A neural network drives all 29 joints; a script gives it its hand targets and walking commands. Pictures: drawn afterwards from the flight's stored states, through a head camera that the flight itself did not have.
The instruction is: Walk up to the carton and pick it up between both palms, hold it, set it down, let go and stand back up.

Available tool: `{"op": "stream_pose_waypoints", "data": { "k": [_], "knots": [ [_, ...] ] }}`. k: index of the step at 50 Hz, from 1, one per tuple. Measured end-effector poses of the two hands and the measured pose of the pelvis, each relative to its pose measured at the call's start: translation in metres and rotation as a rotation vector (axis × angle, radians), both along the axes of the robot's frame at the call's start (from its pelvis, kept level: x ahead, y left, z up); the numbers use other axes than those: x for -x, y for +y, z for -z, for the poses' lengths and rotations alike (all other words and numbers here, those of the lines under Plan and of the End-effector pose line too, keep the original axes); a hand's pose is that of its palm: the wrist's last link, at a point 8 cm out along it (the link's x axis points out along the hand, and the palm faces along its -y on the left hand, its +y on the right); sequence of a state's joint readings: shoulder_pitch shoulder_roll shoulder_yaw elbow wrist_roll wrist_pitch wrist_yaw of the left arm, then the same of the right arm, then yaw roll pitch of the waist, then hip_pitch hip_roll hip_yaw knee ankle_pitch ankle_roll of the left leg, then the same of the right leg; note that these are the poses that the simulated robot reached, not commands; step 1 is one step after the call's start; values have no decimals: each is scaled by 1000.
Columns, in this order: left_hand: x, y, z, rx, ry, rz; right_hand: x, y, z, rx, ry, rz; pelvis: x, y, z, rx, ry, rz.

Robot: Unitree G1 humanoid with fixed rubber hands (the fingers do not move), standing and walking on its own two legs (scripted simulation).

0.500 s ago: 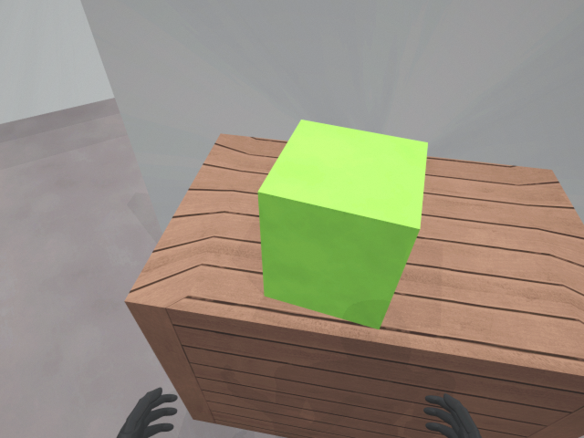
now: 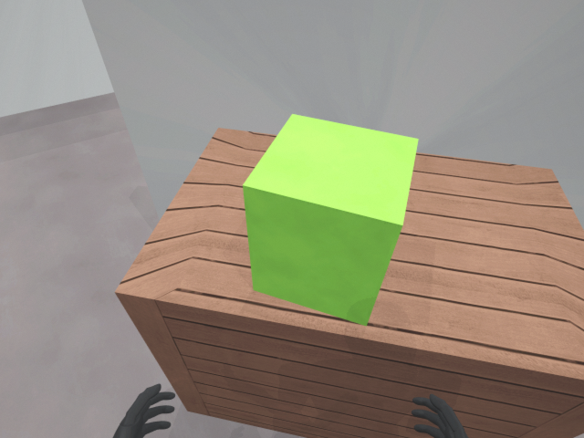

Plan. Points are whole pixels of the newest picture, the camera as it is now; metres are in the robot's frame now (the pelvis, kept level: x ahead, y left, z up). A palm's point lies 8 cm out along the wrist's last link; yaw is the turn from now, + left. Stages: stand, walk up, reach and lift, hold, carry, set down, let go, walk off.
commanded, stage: set down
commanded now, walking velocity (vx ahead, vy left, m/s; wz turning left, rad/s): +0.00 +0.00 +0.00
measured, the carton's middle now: (329, 220) +0.47 -0.05 +0.04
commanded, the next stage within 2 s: let go in 0.24 s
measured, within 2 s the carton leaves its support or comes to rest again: neither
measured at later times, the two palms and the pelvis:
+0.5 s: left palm out of the picture +0.16 +0.23 -0.08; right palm out of the picture +0.14 -0.21 -0.08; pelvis +0.00 +0.02 +0.00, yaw -2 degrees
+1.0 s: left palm out of the picture +0.11 +0.30 -0.09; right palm out of the picture +0.11 -0.25 -0.10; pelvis +0.00 +0.02 +0.00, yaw +0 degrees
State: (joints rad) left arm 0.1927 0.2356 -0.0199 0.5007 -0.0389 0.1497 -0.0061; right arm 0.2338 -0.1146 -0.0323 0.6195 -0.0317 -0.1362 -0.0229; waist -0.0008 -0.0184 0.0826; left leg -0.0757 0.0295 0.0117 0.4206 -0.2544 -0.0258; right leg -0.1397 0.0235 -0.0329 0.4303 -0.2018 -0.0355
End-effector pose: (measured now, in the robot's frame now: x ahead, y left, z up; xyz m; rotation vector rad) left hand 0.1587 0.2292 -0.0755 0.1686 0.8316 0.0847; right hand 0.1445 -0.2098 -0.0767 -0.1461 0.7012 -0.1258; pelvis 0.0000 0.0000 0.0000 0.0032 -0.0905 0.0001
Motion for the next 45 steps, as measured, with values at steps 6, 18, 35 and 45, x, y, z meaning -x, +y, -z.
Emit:
{"op": "stream_pose_waypoints", "data": {
  "k": [6, 18, 35, 45],
  "knots": [
    [1, 1, 4, -8, 10, -1, 5, -4, 3, 7, 24, -5, 2, 1, 1, 2, 1, -3],
    [-1, 2, 2, -7, -10, -16, 6, -3, 4, 6, 16, -11, 1, 9, 1, 5, -8, 18],
    [3, 7, 2, -19, 9, -11, 6, 8, 6, -7, 22, -40, 0, 19, 0, 7, -28, 36],
    [17, 36, 11, -82, 21, -3, 21, -15, 21, 71, 182, -39, -2, 19, 2, 3, 25, 17]
  ]
}}
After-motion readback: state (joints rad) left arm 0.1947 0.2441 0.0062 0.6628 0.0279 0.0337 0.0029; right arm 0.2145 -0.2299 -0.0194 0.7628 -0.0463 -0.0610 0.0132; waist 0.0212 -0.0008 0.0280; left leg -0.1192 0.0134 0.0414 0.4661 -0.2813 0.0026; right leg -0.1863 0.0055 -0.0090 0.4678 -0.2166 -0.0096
